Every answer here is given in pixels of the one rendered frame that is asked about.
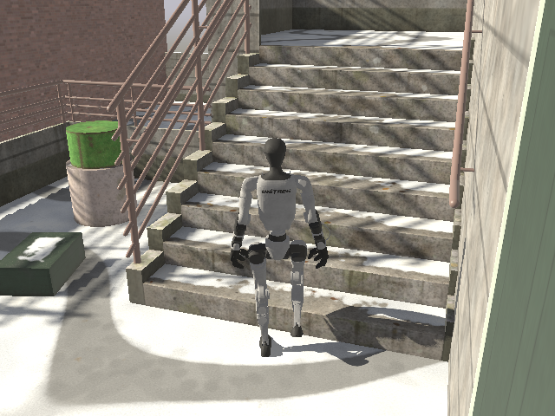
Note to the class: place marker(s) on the robot left upper arm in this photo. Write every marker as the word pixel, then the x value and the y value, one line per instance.
pixel 248 185

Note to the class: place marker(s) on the robot left hand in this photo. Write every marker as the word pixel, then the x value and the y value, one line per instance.
pixel 235 255

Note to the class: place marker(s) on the robot right forearm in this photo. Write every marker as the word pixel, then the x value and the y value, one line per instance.
pixel 317 233

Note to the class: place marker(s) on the robot left forearm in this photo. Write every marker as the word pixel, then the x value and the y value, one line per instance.
pixel 238 234

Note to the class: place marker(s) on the robot right hand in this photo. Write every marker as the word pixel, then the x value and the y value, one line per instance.
pixel 321 254

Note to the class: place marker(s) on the left robot thigh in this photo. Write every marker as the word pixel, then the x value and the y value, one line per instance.
pixel 256 255

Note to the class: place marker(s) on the humanoid robot head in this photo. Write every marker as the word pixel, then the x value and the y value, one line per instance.
pixel 274 150

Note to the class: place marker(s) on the robot right upper arm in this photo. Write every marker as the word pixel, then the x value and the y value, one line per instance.
pixel 303 183

